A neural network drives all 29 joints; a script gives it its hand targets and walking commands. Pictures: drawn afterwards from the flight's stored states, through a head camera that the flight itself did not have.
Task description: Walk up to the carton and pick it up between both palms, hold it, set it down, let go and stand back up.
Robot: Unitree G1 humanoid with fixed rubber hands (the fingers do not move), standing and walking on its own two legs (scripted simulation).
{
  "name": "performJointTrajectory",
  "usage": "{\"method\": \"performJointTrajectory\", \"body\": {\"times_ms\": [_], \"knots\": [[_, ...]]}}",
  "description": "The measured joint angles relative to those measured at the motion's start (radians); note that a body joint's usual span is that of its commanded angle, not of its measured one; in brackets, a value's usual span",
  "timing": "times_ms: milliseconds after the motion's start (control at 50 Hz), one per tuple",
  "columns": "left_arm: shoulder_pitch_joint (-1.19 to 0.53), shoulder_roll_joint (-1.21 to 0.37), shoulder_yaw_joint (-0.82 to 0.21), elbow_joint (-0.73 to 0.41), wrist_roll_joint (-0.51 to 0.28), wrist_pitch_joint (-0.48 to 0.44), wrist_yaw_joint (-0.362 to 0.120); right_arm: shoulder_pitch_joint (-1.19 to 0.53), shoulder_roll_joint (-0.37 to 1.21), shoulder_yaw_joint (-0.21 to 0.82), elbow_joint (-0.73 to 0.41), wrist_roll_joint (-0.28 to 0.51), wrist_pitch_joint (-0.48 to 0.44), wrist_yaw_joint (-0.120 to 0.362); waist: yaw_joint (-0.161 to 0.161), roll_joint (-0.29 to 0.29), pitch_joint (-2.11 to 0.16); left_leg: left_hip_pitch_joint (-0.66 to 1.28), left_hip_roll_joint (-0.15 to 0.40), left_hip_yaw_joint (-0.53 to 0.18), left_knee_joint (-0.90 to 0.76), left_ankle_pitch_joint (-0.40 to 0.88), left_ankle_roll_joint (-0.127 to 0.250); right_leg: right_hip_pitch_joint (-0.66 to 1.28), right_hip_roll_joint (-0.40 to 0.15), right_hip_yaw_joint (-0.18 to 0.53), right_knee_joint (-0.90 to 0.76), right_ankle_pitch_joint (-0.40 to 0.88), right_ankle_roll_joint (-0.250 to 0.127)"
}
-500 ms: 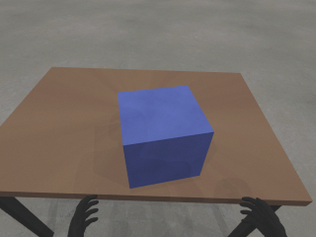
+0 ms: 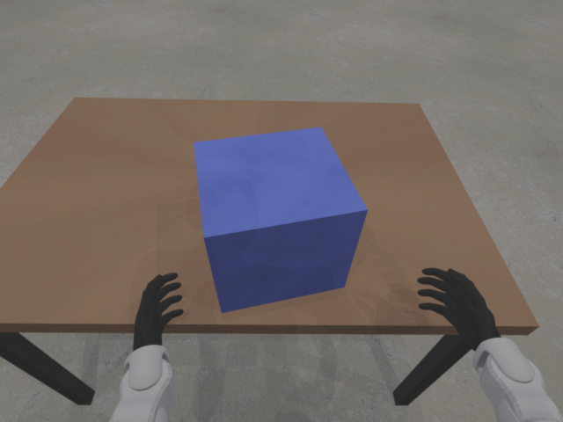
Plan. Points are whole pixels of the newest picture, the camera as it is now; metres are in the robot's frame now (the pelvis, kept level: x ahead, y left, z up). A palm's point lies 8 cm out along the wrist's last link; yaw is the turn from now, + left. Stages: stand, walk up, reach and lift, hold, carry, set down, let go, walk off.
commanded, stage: reach and lift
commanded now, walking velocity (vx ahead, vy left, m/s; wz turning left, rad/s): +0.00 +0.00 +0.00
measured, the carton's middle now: (272, 218) +0.47 +0.06 +0.01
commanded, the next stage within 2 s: none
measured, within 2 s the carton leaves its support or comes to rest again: neither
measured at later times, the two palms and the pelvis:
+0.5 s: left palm (142, 278) +0.30 +0.22 +0.06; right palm (458, 260) +0.36 -0.23 +0.06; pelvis +0.00 +0.01 +0.00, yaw -1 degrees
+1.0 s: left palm (129, 245) +0.33 +0.24 +0.09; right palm (433, 201) +0.44 -0.20 +0.10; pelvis +0.00 +0.01 +0.00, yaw +1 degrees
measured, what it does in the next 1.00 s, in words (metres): stands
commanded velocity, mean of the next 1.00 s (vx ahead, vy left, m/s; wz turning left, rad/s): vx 0.00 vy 0.00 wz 0.00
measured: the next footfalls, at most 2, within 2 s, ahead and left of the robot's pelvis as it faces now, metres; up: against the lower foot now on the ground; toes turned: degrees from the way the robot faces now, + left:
none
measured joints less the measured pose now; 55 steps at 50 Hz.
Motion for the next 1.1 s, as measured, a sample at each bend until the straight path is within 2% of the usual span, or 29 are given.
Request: {"method": "performJointTrajectory", "body": {"times_ms": [140, 500, 780, 940, 1100], "knots": [[-0.072, 0.021, 0.027, -0.043, -0.005, 0.079, -0.003, -0.101, -0.008, -0.003, -0.009, 0.009, 0.065, -0.008, 0.01, -0.001, 0.011, -0.018, 0.002, 0.004, -0.021, 0.02, 0.0, -0.014, 0.004, 0.009, -0.035, 0.031, 0.003], [-0.237, 0.034, 0.038, -0.121, -0.048, 0.294, -0.011, -0.294, -0.069, -0.06, 0.008, -0.015, 0.237, 0.012, 0.031, 0.047, -0.013, -0.081, -0.005, 0.005, -0.032, 0.031, 0.012, -0.063, -0.002, 0.015, -0.08, 0.061, 0.017], [-0.346, 0.055, 0.11, -0.138, -0.046, 0.399, -0.055, -0.439, -0.098, -0.021, -0.002, 0.017, 0.325, -0.031, 0.048, 0.041, -0.03, -0.117, 0.001, -0.004, -0.051, 0.041, 0.004, -0.099, 0.006, 0.011, -0.097, 0.069, 0.011], [-0.404, 0.077, 0.108, -0.143, -0.063, 0.433, -0.054, -0.529, -0.091, -0.043, 0.032, 0.002, 0.36, -0.04, 0.06, 0.043, -0.047, -0.174, 0.002, -0.026, -0.04, 0.049, 0.001, -0.139, 0.007, -0.008, -0.106, 0.081, 0.009], [-0.508, 0.093, 0.095, -0.078, -0.09, 0.466, -0.046, -0.638, -0.087, -0.062, 0.104, -0.022, 0.399, -0.044, 0.075, 0.048, -0.076, -0.233, 0.001, -0.037, -0.026, 0.055, 0.001, -0.19, 0.007, -0.016, -0.101, 0.09, 0.01]]}}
